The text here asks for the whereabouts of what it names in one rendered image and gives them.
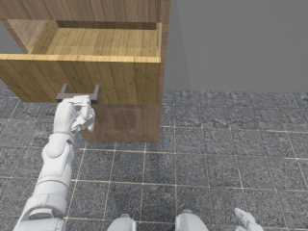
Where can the robot left hand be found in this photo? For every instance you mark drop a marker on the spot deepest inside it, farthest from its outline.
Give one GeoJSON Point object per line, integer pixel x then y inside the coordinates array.
{"type": "Point", "coordinates": [69, 121]}

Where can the robot left upper arm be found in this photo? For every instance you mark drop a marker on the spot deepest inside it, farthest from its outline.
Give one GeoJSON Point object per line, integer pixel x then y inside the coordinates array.
{"type": "Point", "coordinates": [44, 224]}

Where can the left robot forearm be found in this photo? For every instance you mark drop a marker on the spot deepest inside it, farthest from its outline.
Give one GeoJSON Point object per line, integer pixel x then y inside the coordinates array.
{"type": "Point", "coordinates": [49, 197]}

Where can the drawer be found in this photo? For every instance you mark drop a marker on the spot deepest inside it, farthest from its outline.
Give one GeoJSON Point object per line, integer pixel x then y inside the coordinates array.
{"type": "Point", "coordinates": [121, 57]}

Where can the left robot thigh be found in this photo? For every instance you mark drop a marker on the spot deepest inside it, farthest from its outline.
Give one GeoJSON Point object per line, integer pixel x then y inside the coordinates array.
{"type": "Point", "coordinates": [123, 224]}

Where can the right robot shin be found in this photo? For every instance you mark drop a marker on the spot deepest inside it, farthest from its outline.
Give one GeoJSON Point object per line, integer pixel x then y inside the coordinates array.
{"type": "Point", "coordinates": [187, 212]}

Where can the handle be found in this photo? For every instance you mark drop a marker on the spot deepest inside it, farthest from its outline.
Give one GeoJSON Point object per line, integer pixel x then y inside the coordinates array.
{"type": "Point", "coordinates": [94, 98]}

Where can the robot right hand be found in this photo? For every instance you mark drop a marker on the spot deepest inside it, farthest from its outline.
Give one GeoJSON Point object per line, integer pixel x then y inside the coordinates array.
{"type": "Point", "coordinates": [248, 221]}

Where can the cabinet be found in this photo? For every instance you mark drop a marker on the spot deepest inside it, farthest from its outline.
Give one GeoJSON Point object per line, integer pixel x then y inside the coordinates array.
{"type": "Point", "coordinates": [24, 20]}

